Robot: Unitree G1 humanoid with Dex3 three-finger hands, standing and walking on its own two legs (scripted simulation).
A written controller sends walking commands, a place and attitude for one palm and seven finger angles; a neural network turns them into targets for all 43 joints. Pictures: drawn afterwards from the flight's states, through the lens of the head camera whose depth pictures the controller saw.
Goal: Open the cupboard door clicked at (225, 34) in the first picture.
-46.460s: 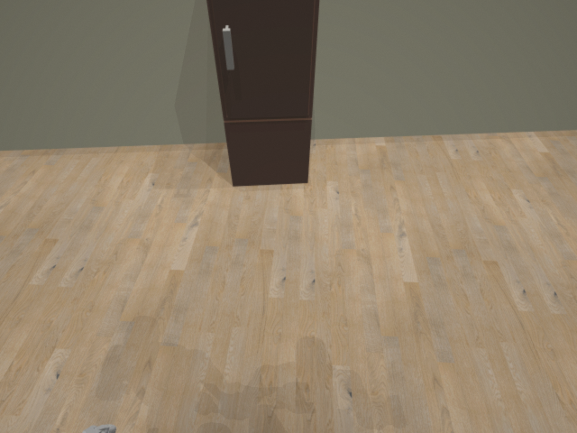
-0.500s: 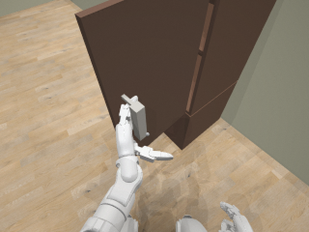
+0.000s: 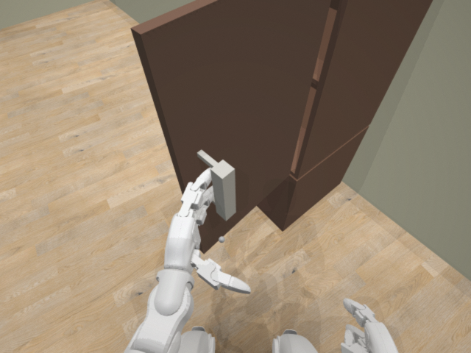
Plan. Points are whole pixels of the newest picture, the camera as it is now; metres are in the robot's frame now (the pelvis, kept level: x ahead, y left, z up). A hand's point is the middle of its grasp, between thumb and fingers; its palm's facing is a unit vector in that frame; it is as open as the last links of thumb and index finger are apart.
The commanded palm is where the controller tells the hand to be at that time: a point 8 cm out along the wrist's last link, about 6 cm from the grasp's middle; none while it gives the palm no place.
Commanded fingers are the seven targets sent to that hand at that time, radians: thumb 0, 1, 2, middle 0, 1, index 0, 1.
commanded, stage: slide the hand sideways off the handle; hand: left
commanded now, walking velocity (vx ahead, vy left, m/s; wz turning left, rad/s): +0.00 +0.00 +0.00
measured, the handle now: (215, 185) +0.39 +0.06 +0.05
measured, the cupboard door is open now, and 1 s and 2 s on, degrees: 96 96 96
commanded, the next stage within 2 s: draw the hand back to the body in 0.62 s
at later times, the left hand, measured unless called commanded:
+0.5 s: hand (189, 268) +0.24 +0.08 +0.05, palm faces -0.06 -1.00 -0.02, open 16.3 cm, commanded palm +0.22 +0.14 +0.05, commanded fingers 0.00 -0.50 0.30 -0.15 -0.30 -0.15 -0.30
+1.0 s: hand (152, 268) +0.23 +0.12 +0.09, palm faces -0.02 -1.00 -0.07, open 16.3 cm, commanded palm +0.20 +0.19 +0.10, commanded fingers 0.00 -0.50 0.30 -0.15 -0.30 -0.15 -0.30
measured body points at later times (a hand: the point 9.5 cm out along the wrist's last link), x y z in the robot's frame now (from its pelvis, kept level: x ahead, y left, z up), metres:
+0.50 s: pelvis +0.01 -0.01 -0.01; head +0.07 -0.02 +0.44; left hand +0.24 +0.14 +0.06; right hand +0.20 -0.23 -0.09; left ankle +0.02 +0.11 -0.66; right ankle +0.02 -0.11 -0.66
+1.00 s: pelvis +0.01 -0.01 +0.01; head +0.05 -0.02 +0.46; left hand +0.22 +0.18 +0.10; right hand +0.19 -0.23 -0.07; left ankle +0.02 +0.11 -0.66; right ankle +0.02 -0.11 -0.66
